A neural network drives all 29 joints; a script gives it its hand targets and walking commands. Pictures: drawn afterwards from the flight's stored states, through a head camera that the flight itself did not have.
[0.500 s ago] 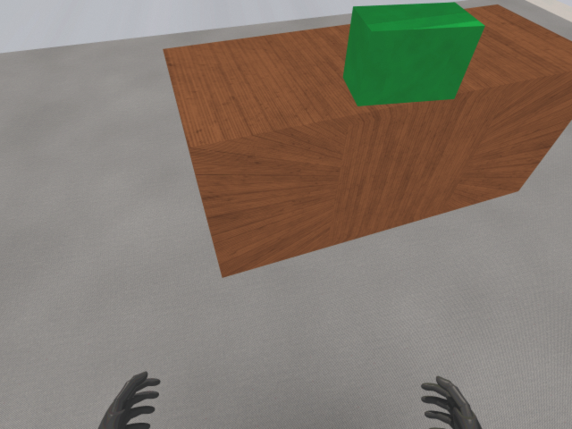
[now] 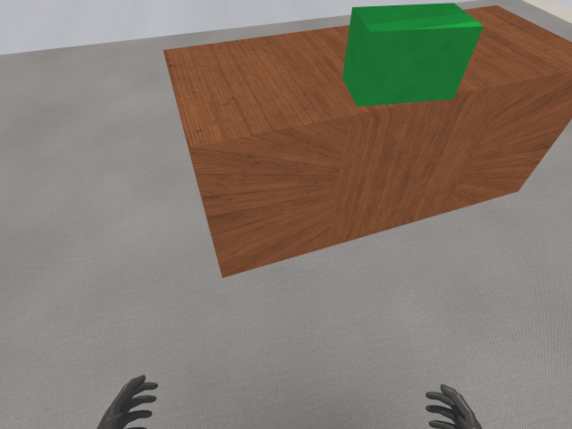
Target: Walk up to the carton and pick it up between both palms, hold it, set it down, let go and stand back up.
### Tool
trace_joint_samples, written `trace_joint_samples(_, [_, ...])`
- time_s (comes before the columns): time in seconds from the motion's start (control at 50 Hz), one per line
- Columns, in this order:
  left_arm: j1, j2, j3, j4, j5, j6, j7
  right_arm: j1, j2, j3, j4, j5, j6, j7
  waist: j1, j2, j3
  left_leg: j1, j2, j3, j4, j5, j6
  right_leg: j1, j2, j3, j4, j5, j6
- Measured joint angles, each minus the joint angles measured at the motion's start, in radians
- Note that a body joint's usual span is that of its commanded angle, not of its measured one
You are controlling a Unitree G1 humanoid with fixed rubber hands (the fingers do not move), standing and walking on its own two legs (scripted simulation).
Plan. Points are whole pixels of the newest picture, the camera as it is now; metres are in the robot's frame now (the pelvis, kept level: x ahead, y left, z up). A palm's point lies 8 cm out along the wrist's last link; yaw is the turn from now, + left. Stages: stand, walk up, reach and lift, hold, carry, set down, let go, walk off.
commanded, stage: stand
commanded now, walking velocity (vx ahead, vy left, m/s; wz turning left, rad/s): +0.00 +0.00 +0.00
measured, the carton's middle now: (404, 55) +1.07 -0.33 +0.01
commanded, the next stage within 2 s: none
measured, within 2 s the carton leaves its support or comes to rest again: neither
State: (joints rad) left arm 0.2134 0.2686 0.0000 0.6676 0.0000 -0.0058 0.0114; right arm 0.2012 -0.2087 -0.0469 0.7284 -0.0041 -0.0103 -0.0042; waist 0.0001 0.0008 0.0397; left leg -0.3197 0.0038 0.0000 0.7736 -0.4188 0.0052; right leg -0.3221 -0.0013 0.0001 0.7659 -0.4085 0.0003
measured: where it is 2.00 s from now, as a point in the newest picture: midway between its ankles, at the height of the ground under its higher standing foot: outside the picture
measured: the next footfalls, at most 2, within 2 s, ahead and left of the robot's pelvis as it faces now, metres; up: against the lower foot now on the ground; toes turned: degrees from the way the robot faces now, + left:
none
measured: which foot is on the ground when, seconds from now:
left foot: down 0.00-1.00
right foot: down 0.00-1.00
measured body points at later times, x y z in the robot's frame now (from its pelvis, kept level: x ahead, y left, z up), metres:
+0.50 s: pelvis -0.01 +0.00 +0.00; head -0.01 -0.01 +0.45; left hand +0.13 +0.26 -0.10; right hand +0.12 -0.25 -0.11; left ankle +0.00 +0.12 -0.71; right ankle +0.00 -0.12 -0.71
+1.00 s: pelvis -0.01 -0.01 +0.00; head -0.02 -0.02 +0.45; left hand +0.11 +0.25 -0.10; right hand +0.10 -0.26 -0.12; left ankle +0.00 +0.12 -0.71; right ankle +0.00 -0.12 -0.71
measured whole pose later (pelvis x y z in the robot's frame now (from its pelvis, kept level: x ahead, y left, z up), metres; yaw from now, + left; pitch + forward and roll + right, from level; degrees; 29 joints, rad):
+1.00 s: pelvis -0.01 -0.01 +0.00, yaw +0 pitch -3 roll +1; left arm 0.21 0.27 0.00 0.75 0.00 -0.01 0.01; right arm 0.20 -0.21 -0.05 0.82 0.00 -0.02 -0.01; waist 0.00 0.00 0.04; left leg -0.30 0.00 0.00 0.75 -0.39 -0.01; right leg -0.32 0.00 0.00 0.78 -0.40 -0.02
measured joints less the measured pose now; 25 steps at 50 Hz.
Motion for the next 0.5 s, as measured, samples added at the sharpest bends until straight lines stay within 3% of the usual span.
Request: trace_joint_samples(0.5, [0.000, 0.005, 0.000, 0.041, 0.000, 0.000, 0.000, 0.000, 0.000, -0.004, 0.043, 0.000, -0.007, -0.001, 0.000, 0.000, 0.001, 0.006, 0.000, 0.000, -0.003, 0.009, -0.002, 0.000, 0.000, 0.000, 0.010, 0.002, -0.006])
